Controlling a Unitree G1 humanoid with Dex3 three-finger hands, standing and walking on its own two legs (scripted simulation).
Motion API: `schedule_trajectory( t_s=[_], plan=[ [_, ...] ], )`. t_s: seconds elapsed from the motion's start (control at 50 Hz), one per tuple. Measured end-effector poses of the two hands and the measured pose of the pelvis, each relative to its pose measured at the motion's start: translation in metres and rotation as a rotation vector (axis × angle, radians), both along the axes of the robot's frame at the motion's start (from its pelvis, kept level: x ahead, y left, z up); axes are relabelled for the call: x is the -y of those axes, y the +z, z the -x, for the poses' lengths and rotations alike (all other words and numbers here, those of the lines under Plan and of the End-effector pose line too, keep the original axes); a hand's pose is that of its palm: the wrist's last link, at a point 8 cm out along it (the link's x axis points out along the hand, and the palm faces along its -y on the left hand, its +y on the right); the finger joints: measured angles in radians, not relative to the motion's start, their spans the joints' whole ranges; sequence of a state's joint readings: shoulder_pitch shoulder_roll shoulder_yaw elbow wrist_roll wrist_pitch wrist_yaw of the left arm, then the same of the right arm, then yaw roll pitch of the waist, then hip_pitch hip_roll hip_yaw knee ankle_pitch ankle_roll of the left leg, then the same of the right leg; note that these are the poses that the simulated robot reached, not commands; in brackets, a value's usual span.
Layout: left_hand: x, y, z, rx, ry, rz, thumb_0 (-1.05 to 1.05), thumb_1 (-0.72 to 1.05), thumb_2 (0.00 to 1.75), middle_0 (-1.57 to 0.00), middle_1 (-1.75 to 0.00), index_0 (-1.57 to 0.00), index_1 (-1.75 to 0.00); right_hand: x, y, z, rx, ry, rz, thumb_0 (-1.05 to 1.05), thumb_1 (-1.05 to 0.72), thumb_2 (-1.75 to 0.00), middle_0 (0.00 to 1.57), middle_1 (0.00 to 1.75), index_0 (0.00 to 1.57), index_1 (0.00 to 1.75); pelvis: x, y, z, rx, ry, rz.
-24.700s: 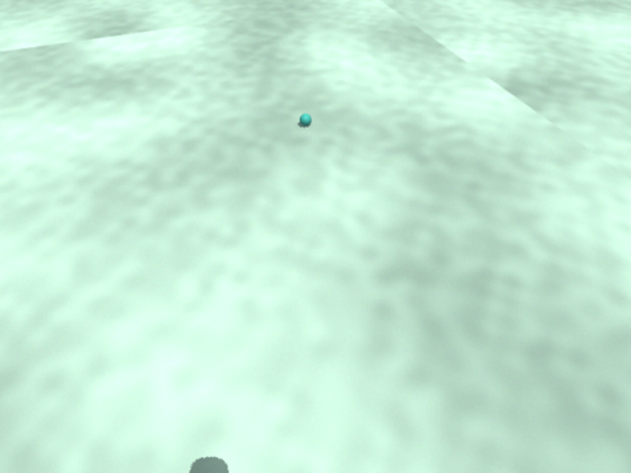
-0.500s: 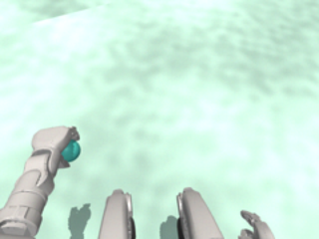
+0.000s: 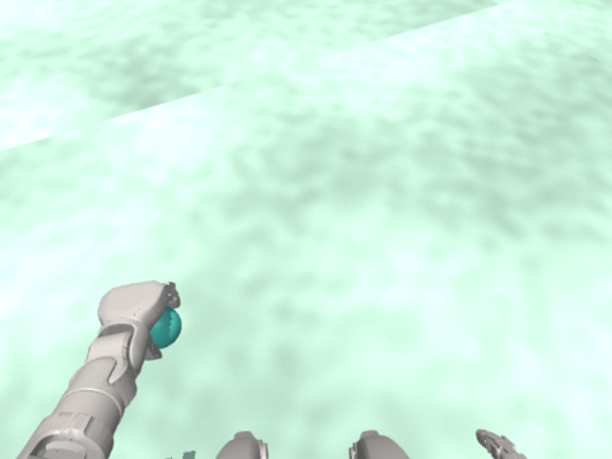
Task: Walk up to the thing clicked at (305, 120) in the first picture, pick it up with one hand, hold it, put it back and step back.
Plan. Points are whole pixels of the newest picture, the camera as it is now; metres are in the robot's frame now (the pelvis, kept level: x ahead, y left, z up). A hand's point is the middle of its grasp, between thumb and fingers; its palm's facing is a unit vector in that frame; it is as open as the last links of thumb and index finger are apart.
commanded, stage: lift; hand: left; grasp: from above
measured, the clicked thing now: (159, 326) +0.35 +0.23 -0.11
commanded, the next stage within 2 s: hold in 0.14 s
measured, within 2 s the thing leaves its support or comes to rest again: neither
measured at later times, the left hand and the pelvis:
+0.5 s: hand (135, 306) +0.35 +0.23 -0.02, palm faces -0.45 -0.06 -0.89, open 9.2 cm; pelvis +0.03 +0.00 +0.04, yaw +0 degrees
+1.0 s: hand (133, 311) +0.33 +0.22 +0.00, palm faces -0.46 -0.05 -0.89, open 9.2 cm; pelvis +0.03 +0.00 +0.05, yaw +0 degrees
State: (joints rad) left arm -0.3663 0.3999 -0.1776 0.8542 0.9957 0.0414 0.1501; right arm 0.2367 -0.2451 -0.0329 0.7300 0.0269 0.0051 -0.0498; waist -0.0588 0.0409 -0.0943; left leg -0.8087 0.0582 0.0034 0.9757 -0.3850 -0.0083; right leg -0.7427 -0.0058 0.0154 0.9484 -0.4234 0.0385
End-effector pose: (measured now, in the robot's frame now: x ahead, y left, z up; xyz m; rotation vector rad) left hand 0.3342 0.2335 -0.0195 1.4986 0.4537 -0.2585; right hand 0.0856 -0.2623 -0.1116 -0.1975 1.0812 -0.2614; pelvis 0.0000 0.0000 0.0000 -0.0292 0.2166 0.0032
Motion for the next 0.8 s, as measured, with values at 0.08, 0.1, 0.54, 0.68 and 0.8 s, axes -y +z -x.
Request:
schedule_trajectory(
  t_s=[0.08, 0.1, 0.54, 0.68, 0.8],
  plan=[
    [0.001, 0.008, 0.000, -0.017, 0.005, 0.009, -0.01, 0.19, 0.37, -0.83, -0.59, -0.71, -0.50, 0.001, 0.009, -0.002, -0.006, -0.010, -0.001, 0.00, -0.90, -0.90, 0.20, 0.30, 0.20, 0.30, -0.001, 0.010, -0.007, 0.017, -0.002, -0.004],
    [0.001, 0.010, 0.000, -0.020, 0.003, 0.011, -0.01, 0.19, 0.37, -0.83, -0.59, -0.71, -0.50, 0.001, 0.011, -0.003, -0.007, -0.012, -0.001, 0.00, -0.90, -0.90, 0.20, 0.30, 0.20, 0.30, -0.001, 0.012, -0.008, 0.021, -0.002, -0.005],
    [0.000, 0.056, -0.018, -0.019, -0.029, 0.004, -0.01, 0.19, 0.38, -0.81, -0.60, -0.70, -0.50, -0.005, 0.041, -0.047, 0.052, -0.007, -0.028, 0.00, -0.90, -0.90, 0.20, 0.30, 0.20, 0.30, -0.005, 0.040, -0.036, 0.092, -0.012, -0.017],
    [0.002, 0.064, -0.016, -0.018, -0.040, 0.004, -0.01, 0.19, 0.40, -0.81, -0.61, -0.70, -0.50, -0.005, 0.046, -0.058, 0.070, 0.007, -0.035, 0.00, -0.90, -0.90, 0.20, 0.30, 0.20, 0.30, -0.003, 0.044, -0.039, 0.109, -0.013, -0.019],
    [0.005, 0.072, -0.013, -0.009, -0.039, 0.001, -0.01, 0.18, 0.41, -0.80, -0.62, -0.69, -0.50, -0.003, 0.051, -0.061, 0.081, 0.016, -0.040, 0.00, -0.90, -0.90, 0.20, 0.30, 0.20, 0.30, -0.001, 0.047, -0.037, 0.128, -0.011, -0.022]
  ],
)
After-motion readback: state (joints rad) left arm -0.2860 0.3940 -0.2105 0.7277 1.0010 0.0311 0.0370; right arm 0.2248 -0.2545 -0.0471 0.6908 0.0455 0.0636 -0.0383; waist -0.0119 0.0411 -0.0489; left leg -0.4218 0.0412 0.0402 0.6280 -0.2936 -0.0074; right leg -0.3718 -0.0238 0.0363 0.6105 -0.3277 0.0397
